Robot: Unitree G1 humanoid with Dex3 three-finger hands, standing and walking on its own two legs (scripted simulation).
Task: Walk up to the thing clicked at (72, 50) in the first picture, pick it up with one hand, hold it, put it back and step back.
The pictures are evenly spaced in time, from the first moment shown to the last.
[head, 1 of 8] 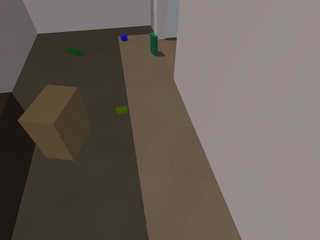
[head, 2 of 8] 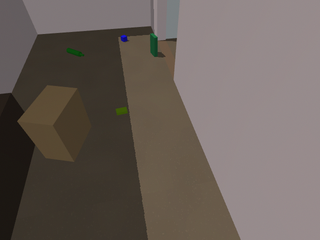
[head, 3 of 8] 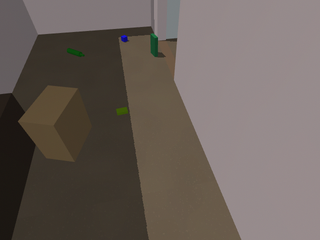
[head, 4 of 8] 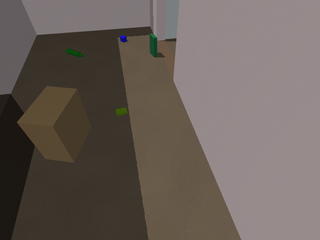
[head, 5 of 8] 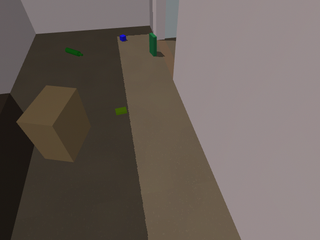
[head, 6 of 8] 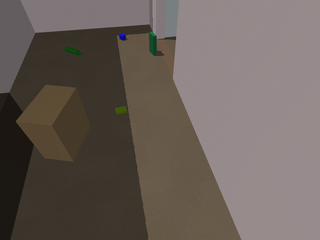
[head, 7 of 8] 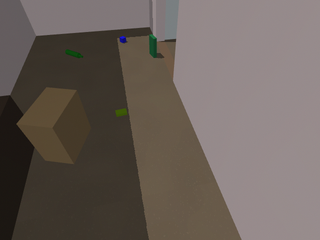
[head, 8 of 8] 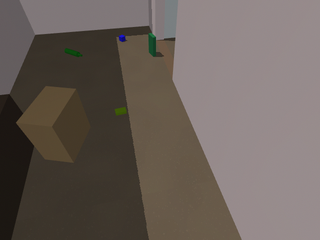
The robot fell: no
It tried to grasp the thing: no
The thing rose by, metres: 0.00
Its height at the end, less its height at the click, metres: +0.00
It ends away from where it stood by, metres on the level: 0.00
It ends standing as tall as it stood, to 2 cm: yes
